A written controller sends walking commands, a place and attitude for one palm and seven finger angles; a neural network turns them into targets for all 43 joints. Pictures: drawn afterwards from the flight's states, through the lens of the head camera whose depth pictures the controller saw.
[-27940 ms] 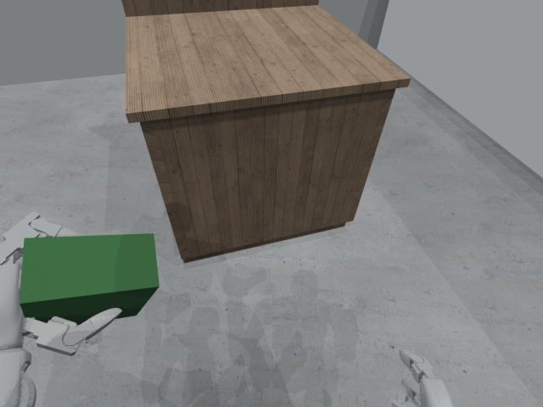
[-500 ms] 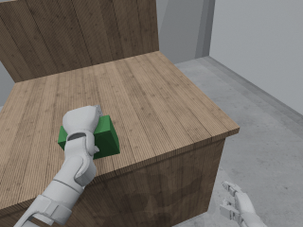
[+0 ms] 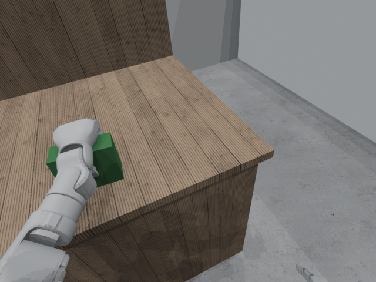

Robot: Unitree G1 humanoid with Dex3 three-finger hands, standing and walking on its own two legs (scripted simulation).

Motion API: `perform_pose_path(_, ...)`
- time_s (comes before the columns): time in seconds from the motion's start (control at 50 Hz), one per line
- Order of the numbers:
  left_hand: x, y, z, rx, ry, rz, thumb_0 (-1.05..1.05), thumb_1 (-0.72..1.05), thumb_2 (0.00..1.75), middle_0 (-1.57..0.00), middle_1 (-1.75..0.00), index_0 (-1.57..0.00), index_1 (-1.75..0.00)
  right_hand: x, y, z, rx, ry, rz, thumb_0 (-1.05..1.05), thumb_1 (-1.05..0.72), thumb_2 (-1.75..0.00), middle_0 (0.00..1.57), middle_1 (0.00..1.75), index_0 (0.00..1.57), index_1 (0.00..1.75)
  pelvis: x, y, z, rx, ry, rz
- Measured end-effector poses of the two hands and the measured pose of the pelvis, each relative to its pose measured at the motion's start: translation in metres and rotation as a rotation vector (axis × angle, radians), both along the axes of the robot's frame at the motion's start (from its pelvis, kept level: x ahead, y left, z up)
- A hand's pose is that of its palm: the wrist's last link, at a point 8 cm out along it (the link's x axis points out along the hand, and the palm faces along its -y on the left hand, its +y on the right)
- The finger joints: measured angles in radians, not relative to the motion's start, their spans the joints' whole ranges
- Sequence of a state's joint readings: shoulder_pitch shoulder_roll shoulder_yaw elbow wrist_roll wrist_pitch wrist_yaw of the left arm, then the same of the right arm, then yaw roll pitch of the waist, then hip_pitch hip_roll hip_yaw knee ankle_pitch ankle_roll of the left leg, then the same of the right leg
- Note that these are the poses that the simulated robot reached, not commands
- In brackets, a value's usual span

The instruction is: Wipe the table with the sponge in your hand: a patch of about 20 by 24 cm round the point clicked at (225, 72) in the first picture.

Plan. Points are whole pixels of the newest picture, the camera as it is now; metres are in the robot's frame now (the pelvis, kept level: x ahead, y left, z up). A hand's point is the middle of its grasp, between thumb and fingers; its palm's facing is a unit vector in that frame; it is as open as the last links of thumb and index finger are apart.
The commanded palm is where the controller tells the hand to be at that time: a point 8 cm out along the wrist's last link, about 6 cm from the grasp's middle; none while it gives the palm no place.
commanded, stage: wipe forward along the third lane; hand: left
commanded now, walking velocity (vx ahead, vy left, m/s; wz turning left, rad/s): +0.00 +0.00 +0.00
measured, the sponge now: (91, 169) +0.35 +0.27 +0.07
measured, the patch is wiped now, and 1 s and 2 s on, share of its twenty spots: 0.85 0.95 1.00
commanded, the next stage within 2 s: wipe back along the third lane in 1.08 s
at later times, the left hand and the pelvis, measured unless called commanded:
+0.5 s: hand (82, 142) +0.39 +0.29 +0.12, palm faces -0.09 -0.02 -1.00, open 10.2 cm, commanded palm +0.38 +0.29 +0.14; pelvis +0.00 +0.00 +0.00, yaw +0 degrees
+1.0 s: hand (77, 130) +0.44 +0.33 +0.12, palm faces -0.12 -0.02 -0.99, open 10.2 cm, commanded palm +0.43 +0.32 +0.15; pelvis +0.00 +0.03 +0.00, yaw -1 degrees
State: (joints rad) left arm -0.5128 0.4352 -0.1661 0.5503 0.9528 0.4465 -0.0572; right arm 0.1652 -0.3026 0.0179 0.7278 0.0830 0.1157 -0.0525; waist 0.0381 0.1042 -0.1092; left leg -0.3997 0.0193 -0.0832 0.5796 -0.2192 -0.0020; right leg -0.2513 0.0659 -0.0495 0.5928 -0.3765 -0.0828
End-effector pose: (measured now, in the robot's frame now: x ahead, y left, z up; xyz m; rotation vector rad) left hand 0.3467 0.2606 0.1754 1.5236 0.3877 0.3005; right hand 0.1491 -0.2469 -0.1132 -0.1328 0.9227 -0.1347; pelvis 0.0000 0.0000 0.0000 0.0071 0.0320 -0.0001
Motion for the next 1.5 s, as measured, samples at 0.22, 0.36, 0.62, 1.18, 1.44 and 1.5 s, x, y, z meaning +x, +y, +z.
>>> perform_pose_path(0.22, 0.01, 0.005, -0.002, 0.007, 0.003, -0.003, 0.0, -0.55, 1.09, -0.74, -1.33, -0.76, -1.32, -0.016, -0.009, -0.005, 0.0, 0.042, -0.036, 0.02, -0.91, -0.9, 0.2, 0.3, 0.19, 0.3, -0.001, -0.003, -0.001, -0.002, 0.027, -0.004)
perform_pose_path(0.36, 0.021, 0.013, 0.001, 0.004, 0.017, 0.011, 0.0, -0.55, 1.09, -0.74, -1.34, -0.76, -1.32, -0.014, -0.007, -0.003, -0.006, 0.036, -0.036, 0.02, -0.91, -0.9, 0.2, 0.3, 0.2, 0.3, -0.004, -0.004, -0.002, -0.005, 0.041, -0.001)
perform_pose_path(0.62, 0.04, 0.028, 0.001, 0.013, 0.044, -0.006, 0.0, -0.55, 1.09, -0.74, -1.34, -0.76, -1.33, -0.036, -0.009, -0.007, -0.021, 0.102, -0.07, 0.01, -0.91, -0.9, 0.2, 0.3, 0.2, 0.3, -0.001, 0.003, -0.002, -0.014, 0.073, -0.005)
perform_pose_path(1.18, 0.1, 0.072, 0.003, 0.013, 0.059, -0.008, 0.01, -0.55, 1.09, -0.74, -1.33, -0.76, -1.33, -0.089, 0.023, -0.008, -0.061, 0.266, -0.159, 0.01, -0.91, -0.9, 0.2, 0.3, 0.2, 0.3, 0.007, 0.048, -0.003, -0.046, 0.15, -0.024)
perform_pose_path(1.44, 0.086, 0.07, -0.003, 0.039, -0.055, -0.036, 0.0, -0.52, 1.09, -0.7, -1.38, -0.72, -1.37, -0.067, 0.067, -0.008, 0.008, 0.224, -0.125, 0.01, -0.91, -0.9, 0.2, 0.3, 0.2, 0.3, 0.012, 0.074, -0.001, -0.05, 0.13, -0.031)
perform_pose_path(1.5, 0.081, 0.069, -0.003, 0.037, -0.069, -0.018, 0.0, -0.51, 1.09, -0.69, -1.39, -0.7, -1.39, -0.049, 0.077, -0.006, 0.025, 0.182, -0.097, 0.01, -0.91, -0.9, 0.2, 0.3, 0.2, 0.3, 0.011, 0.077, 0.0, -0.049, 0.12, -0.026)
